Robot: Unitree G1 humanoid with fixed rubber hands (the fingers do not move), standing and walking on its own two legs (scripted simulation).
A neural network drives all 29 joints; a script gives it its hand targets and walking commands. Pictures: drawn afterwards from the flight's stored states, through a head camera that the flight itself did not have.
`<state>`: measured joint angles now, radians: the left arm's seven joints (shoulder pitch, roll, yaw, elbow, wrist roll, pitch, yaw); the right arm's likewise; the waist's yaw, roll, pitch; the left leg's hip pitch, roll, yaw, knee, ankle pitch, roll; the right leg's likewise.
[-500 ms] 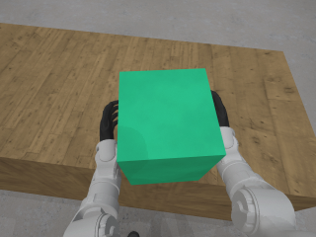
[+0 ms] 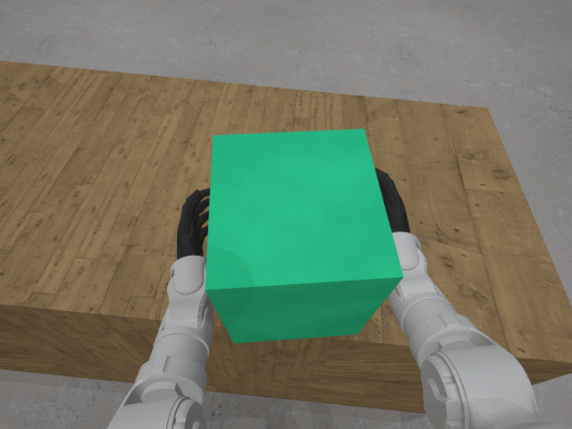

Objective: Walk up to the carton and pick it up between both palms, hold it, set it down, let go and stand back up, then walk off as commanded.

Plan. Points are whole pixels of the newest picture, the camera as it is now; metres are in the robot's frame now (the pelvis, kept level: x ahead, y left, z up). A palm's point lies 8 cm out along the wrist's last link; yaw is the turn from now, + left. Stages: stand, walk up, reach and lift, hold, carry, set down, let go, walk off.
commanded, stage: reach and lift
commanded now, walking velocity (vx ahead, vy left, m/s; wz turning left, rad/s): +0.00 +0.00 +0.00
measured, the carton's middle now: (293, 246) +0.38 +0.05 +0.03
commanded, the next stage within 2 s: hold in 1.82 s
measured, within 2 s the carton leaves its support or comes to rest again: neither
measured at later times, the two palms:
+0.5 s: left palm (183, 196) +0.36 +0.18 +0.14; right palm (428, 204) +0.39 -0.11 +0.15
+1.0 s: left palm (180, 187) +0.36 +0.18 +0.16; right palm (437, 211) +0.36 -0.11 +0.16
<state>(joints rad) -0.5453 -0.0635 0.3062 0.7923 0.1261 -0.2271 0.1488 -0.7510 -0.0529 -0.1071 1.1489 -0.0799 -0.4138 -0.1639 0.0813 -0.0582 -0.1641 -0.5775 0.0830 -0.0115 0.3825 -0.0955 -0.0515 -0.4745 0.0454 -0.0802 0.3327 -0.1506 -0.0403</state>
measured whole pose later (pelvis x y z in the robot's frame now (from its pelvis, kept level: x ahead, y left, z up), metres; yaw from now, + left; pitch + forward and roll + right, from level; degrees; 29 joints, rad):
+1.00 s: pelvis -0.02 +0.03 +0.01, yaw +0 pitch -3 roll -1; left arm -0.65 -0.01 0.21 0.34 0.22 0.56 0.06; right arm -0.69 -0.01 -0.15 0.63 0.11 0.25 -0.18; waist -0.04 -0.06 0.01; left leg -0.18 0.02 0.01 0.34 -0.10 0.00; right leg -0.10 -0.02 -0.04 0.33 -0.17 0.01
